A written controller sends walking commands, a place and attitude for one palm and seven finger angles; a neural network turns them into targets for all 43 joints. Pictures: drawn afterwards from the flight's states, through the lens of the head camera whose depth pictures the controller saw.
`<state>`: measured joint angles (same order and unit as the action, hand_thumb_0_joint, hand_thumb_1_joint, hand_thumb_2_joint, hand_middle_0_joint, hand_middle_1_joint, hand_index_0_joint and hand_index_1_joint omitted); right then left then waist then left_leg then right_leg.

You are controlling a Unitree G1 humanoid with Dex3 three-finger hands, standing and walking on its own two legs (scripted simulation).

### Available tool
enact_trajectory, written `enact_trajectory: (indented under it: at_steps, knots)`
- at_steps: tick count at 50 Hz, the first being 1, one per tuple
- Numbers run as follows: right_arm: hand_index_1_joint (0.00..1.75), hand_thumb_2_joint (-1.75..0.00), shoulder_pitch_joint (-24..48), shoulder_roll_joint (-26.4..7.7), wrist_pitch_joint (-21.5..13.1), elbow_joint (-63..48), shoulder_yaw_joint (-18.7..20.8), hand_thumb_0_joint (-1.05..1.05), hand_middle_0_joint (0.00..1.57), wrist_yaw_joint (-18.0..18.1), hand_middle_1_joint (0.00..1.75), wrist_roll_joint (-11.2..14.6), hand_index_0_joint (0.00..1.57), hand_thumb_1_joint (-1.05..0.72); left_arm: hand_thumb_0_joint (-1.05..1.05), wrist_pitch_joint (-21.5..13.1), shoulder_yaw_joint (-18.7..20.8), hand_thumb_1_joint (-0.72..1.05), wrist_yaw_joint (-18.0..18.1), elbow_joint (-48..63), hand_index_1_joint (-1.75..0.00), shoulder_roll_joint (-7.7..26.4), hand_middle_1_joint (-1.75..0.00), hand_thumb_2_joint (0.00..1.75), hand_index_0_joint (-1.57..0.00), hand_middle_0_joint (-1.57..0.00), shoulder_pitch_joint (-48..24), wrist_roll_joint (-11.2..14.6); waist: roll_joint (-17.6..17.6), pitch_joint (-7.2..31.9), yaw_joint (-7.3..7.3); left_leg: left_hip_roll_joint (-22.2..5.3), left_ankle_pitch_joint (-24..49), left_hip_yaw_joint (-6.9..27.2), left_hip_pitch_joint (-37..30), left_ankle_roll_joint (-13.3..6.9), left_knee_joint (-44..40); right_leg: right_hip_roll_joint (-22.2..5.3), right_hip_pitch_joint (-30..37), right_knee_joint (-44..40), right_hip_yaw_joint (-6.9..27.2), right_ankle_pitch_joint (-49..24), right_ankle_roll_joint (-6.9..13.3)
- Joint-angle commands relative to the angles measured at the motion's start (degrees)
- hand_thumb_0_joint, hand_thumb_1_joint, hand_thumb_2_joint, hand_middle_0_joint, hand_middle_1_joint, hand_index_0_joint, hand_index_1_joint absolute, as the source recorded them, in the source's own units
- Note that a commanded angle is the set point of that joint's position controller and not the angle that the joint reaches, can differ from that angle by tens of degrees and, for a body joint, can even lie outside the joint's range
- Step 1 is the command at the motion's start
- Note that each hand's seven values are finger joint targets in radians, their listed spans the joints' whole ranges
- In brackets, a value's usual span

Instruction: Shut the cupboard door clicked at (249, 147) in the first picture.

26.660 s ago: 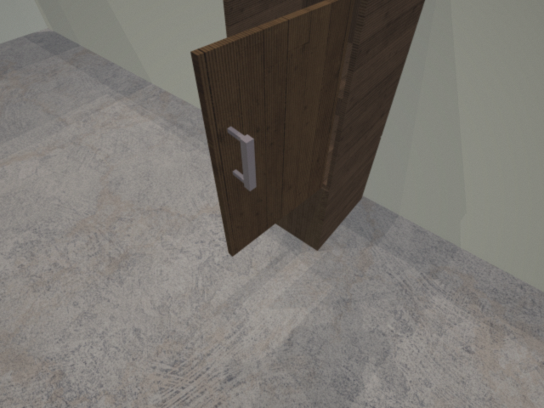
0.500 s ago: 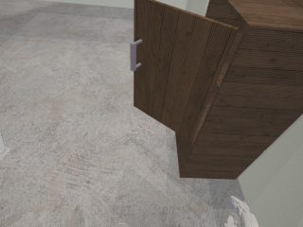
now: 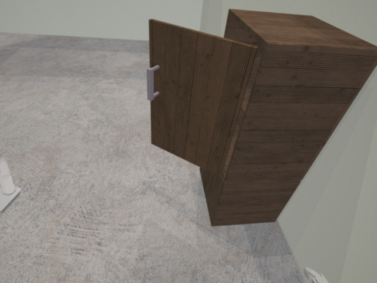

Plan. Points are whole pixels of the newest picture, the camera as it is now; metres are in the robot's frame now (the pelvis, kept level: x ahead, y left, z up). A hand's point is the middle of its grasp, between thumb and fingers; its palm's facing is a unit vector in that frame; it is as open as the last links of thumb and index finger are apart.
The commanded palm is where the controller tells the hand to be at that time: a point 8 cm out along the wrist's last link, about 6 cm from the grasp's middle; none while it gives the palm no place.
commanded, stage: stop stepping back and stand still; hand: left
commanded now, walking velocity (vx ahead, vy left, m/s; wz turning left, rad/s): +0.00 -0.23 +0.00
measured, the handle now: (153, 82) +0.85 +0.16 +0.04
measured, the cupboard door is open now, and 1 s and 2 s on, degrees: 53 53 53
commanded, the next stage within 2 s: let the arm hang, fingers relaxed in 1.18 s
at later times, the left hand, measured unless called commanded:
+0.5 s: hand out of the picture +0.13 +0.32 +0.18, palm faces +0.42 -0.83 -0.36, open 7.4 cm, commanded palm +0.06 +0.35 +0.19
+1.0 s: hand (15, 203) +0.18 +0.27 +0.18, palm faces +0.35 -0.79 -0.50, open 7.4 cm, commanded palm +0.12 +0.31 +0.19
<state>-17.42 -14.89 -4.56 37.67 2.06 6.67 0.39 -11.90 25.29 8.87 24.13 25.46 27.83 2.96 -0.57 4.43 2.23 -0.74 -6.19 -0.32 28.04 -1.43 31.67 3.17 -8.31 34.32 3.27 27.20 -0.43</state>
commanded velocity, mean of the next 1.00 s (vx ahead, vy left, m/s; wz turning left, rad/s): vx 0.10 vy -0.07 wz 0.00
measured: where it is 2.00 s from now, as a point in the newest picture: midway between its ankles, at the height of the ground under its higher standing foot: outside the picture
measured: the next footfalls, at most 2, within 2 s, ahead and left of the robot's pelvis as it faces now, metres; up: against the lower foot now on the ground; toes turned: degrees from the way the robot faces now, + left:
right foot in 0.16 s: -0.03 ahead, -0.06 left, +0.00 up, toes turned -7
left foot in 0.38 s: +0.00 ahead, +0.16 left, +0.00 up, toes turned +0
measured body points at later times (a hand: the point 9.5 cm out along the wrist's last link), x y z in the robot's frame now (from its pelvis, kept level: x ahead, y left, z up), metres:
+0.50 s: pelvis -0.09 +0.06 +0.01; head -0.11 +0.09 +0.46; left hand +0.10 +0.36 +0.19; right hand +0.04 -0.17 -0.07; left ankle -0.05 +0.17 -0.72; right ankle -0.07 -0.04 -0.68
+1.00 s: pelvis -0.04 +0.02 +0.01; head -0.04 +0.03 +0.46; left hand +0.16 +0.31 +0.21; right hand +0.09 -0.23 -0.07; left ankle -0.04 +0.16 -0.72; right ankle -0.12 -0.05 -0.72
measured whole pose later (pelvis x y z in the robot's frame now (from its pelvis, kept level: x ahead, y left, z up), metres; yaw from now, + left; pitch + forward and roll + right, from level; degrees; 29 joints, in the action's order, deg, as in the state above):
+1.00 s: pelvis -0.04 +0.02 +0.01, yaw -4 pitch +1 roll +1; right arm -12.8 -11.7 -4.1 35.0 0.7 4.0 0.7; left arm -10.9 24.8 9.3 28.2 25.3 32.6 2.0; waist 1.1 1.8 2.0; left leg -2.8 -17.7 -3.9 15.8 1.4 32.7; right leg 0.9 -10.1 33.1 -4.4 22.7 2.1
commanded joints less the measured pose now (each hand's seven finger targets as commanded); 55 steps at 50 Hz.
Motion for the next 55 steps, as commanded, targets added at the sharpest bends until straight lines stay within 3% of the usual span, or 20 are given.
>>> enact_trajectory:
  at_steps: [1,5,6,7,8,9,13,17,19,21,23,26,32,35,38,41,45,47,52,55]
  knots:
    - [0.30,-0.90,9.4,-4.9,-6.6,-11.1,1.0,0.00,0.20,-1.3,0.30,-1.1,0.20,-0.90,0.00,-3.8,5.3,0.90,0.3,21.0,-0.30,10.5,-0.30,0.90,-0.20,-0.20,-5.0,0.3,-18.7,1.7,-3.26,-11.8,-40.4,16.5,-6.8,7.9,-34.2,7.7,-1.2,12.7,-6.5,5.7,1.3]
    - [0.30,-0.90,8.4,-2.9,-6.4,-11.6,1.6,0.00,0.20,-3.7,0.30,-1.6,0.20,-0.90,0.00,-1.7,6.5,0.90,0.1,26.2,-0.30,10.8,-0.30,0.90,-0.20,-0.20,6.5,0.9,-17.2,10.0,-3.67,-5.3,-24.5,0.4,-10.5,8.4,-24.1,6.2,7.8,-3.8,-11.3,3.6,3.0]
    - [0.30,-0.90,8.3,-2.9,-5.3,-10.9,1.8,0.00,0.20,-4.0,0.30,-1.7,0.20,-0.90,0.00,-0.6,7.8,0.90,0.5,26.1,-0.30,12.2,-0.30,0.90,-0.20,-0.20,8.4,0.6,-10.5,9.5,-3.60,-1.4,-22.7,-5.7,-9.7,7.9,-12.9,1.4,5.8,-10.4,-8.4,2.8,4.7]
    - [0.30,-0.90,6.7,-2.7,-4.3,-9.9,2.1,0.00,0.20,-3.9,0.30,-1.2,0.20,-0.90,0.00,0.3,10.3,0.90,0.8,24.6,-0.30,14.1,-0.30,0.90,-0.20,-0.20,9.7,0.7,3.3,7.5,-2.82,2.1,-16.8,-8.8,-15.4,6.9,7.5,-8.1,-8.4,-19.0,-0.1,3.6,7.5]
    - [0.30,-0.90,7.5,-3.0,-3.3,-9.2,1.8,0.00,0.20,-3.5,0.30,-1.4,0.20,-0.90,0.00,0.4,9.8,0.90,0.8,26.9,-0.30,14.4,-0.30,0.90,-0.20,-0.20,3.8,1.2,10.5,2.0,-1.81,2.1,-15.1,-2.4,-11.9,5.1,27.5,-20.6,-22.2,-25.4,14.3,9.3,13.1]
    - [0.30,-0.90,7.5,-3.4,-2.6,-7.9,1.0,0.00,0.20,-3.0,0.30,-2.0,0.20,-0.90,0.00,0.6,11.5,0.90,1.2,21.7,-0.30,15.3,-0.30,0.90,-0.20,-0.20,-1.9,1.1,10.3,-2.6,-0.52,0.0,-14.4,1.9,-5.4,4.7,38.0,-24.8,-29.2,-27.8,17.3,15.1,15.4]
    - [0.30,-0.90,9.9,-2.9,-1.4,-8.3,-0.5,0.00,0.20,-1.4,0.30,-1.2,0.20,-0.90,0.00,1.6,4.7,0.90,1.8,7.4,-0.30,10.3,-0.30,0.90,-0.20,-0.20,-9.7,-0.4,4.6,-11.8,-0.22,-4.9,-17.0,0.4,-5.0,2.0,24.1,-17.2,-29.8,-25.1,9.6,21.5,10.4]
    - [0.30,-0.90,9.2,-3.7,-4.0,-8.3,-1.4,0.00,0.20,-0.2,0.30,-0.6,0.20,-0.90,0.00,0.8,-1.5,0.90,2.5,11.3,-0.30,6.7,-0.30,0.90,-0.20,-0.20,-14.9,-1.4,-4.6,-8.9,-0.02,-2.5,-19.3,-3.8,-15.6,0.0,-5.6,-11.2,-19.4,-10.1,2.4,10.4,7.9]
    - [0.30,-0.90,8.1,-5.1,-4.7,-10.7,-0.9,0.00,0.20,-0.9,0.30,-0.3,0.20,-0.90,0.00,-1.0,0.4,0.90,2.6,17.1,-0.30,7.7,-0.30,0.90,-0.20,-0.20,-12.9,-1.3,-19.7,-6.5,-0.61,-19.1,-20.5,24.5,-22.3,-7.0,-18.8,-1.2,-27.2,13.1,-6.7,1.4,1.6]
    - [0.30,-0.90,9.4,-3.4,-4.7,-9.8,-0.8,0.00,0.20,-1.8,0.30,-1.1,0.20,-0.90,0.00,-1.4,4.0,0.90,1.4,16.6,-0.30,10.4,-0.30,0.90,-0.20,-0.20,-6.4,-0.7,-11.3,-5.6,-0.15,-22.1,-35.9,29.4,-12.4,-8.9,-25.2,-3.0,-23.2,23.1,-1.6,-0.7,1.0]
    - [0.30,-0.90,10.1,-3.1,-4.7,-9.8,-0.5,0.00,0.20,-2.7,0.30,-1.2,0.20,-0.90,0.00,-2.2,5.3,0.90,1.0,21.3,-0.30,10.9,-0.30,0.90,-0.20,-0.20,-4.7,-1.5,-6.5,-5.8,-1.01,-20.6,-31.9,21.7,-9.4,-7.9,-24.5,-4.5,-20.8,22.5,-1.9,-5.7,0.8]
    - [0.30,-0.90,9.6,-3.2,-4.5,-9.5,-0.5,0.00,0.20,-3.2,0.30,-1.2,0.20,-0.90,0.00,-1.9,5.9,0.90,1.7,21.3,-0.30,9.9,-0.30,0.90,-0.20,-0.20,-0.3,-1.9,-13.4,-4.2,-1.66,-16.0,-30.6,9.0,-6.3,-4.5,-23.9,-2.9,-12.1,13.5,-7.5,-7.3,0.8]
    - [0.30,-0.90,7.9,-3.4,-3.4,-9.8,-0.5,0.00,0.20,-2.0,0.30,-0.9,0.20,-0.90,0.00,0.4,5.0,0.90,2.2,12.2,-0.30,8.8,-0.30,0.90,-0.20,-0.20,0.0,-1.5,-11.5,-2.5,-0.84,-11.2,-28.5,2.0,-7.0,-1.2,-16.9,0.2,1.5,-9.0,-12.0,-6.3,1.4]
    - [0.30,-0.90,6.9,-3.1,-2.8,-9.4,-0.3,0.00,0.20,-2.2,0.30,-1.0,0.20,-0.90,0.00,0.2,5.9,0.90,2.6,12.0,-0.30,10.2,-0.30,0.90,-0.20,-0.20,-1.7,-1.0,-2.2,-0.3,-0.22,-7.1,-14.9,-1.0,-3.5,-0.2,-1.4,-9.0,4.3,-12.1,1.5,-14.4,5.8]
    - [0.30,-0.90,8.2,-2.6,-3.3,-9.4,0.5,0.00,0.20,-2.9,0.30,0.5,0.20,-0.90,0.00,-0.2,5.7,0.90,3.0,13.6,-0.30,10.4,-0.30,0.90,-0.20,-0.20,-1.7,-0.5,11.7,2.3,-1.62,-1.7,-13.3,-3.2,0.3,2.5,12.4,-18.9,7.2,-11.3,12.1,-39.6,11.6]
    - [0.30,-0.90,8.4,-2.0,-2.4,-9.5,-0.5,0.00,0.20,-2.9,0.30,0.0,0.20,-0.90,0.00,-2.0,7.3,0.90,3.2,16.5,-0.30,10.7,-0.30,0.90,-0.20,-0.20,0.1,-1.1,6.2,1.7,-0.81,-2.0,-9.9,-3.1,-3.9,1.4,1.6,-16.5,6.9,-4.2,3.7,-50.8,8.3]
    - [0.30,-0.90,8.9,-3.1,-2.1,-10.7,0.3,0.00,0.20,-2.2,0.30,-0.1,0.20,-0.90,0.00,-2.7,8.4,0.90,2.7,17.4,-0.30,10.8,-0.30,0.90,-0.20,-0.20,4.2,-0.8,-10.2,4.8,-1.40,-9.0,34.0,3.8,-22.7,-2.0,-2.6,-5.3,-5.4,2.7,-5.3,-35.2,0.2]
    - [0.30,-0.90,9.4,-3.1,-2.6,-10.3,0.1,0.00,0.20,-2.3,0.30,-0.1,0.20,-0.90,0.00,-3.0,8.8,0.90,2.1,16.8,-0.30,11.3,-0.30,0.90,-0.20,-0.20,3.7,-1.0,-10.8,1.9,-1.65,-10.0,28.9,4.2,-19.0,-1.0,-5.0,-3.8,-4.4,-3.1,-6.6,-21.5,0.3]
    - [0.30,-0.90,7.8,-2.9,-1.1,-10.9,0.2,0.00,0.20,-2.6,0.30,0.7,0.20,-0.90,0.00,-2.7,8.2,0.90,2.4,11.8,-0.30,10.2,-0.30,0.90,-0.20,-0.20,5.5,-0.5,3.2,5.8,-0.91,-2.9,9.0,-4.0,-8.1,2.0,5.2,-13.4,9.2,-6.1,3.0,-63.0,3.2]
    - [0.30,-0.90,9.2,-1.9,-0.3,-11.7,-0.5,0.00,0.20,-2.3,0.30,0.7,0.20,-0.90,0.00,-2.9,8.6,0.90,2.6,11.9,-0.30,10.4,-0.30,0.90,-0.20,-0.20,6.1,-0.5,4.9,4.8,-2.06,-0.8,-9.0,-3.4,-2.3,1.3,2.8,-15.5,12.9,-6.2,3.7,-65.0,3.2]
